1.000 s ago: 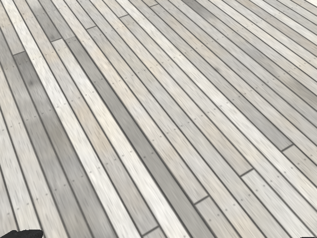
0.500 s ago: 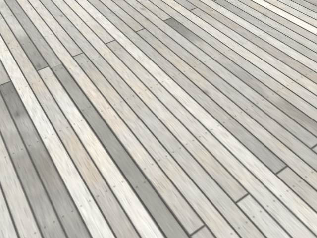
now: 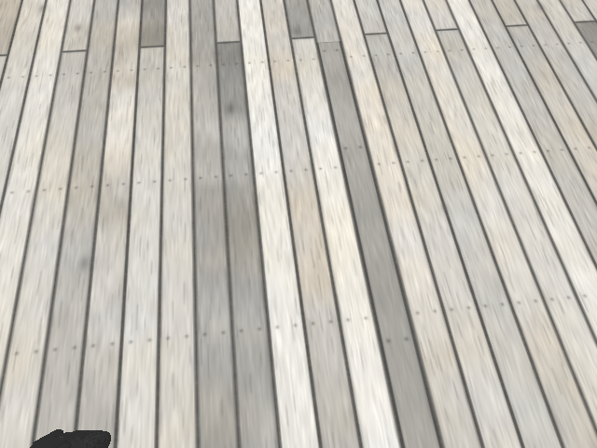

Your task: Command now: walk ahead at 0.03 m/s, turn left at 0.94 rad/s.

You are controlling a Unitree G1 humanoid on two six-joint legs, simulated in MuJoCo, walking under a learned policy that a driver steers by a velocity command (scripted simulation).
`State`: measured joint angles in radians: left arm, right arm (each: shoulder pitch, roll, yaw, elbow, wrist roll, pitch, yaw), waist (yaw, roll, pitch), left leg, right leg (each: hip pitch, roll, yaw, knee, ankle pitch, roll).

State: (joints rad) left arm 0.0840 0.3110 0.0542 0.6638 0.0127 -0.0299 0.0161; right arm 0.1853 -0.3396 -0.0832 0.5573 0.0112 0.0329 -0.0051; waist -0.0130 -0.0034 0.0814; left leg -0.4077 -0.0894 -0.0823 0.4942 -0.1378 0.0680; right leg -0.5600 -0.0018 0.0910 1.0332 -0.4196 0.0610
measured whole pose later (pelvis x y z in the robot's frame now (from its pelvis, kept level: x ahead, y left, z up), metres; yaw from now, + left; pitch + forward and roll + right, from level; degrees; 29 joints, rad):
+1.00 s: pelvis +0.06 -0.07 -0.01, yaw -1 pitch +2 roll +1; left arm 0.19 0.33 0.09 0.58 0.00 0.03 -0.02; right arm 0.11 -0.32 -0.10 0.67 0.00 0.01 -0.02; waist 0.01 0.04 0.07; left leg -0.42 0.06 0.01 1.09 -0.57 -0.07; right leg -0.40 0.03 -0.03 0.65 -0.31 -0.06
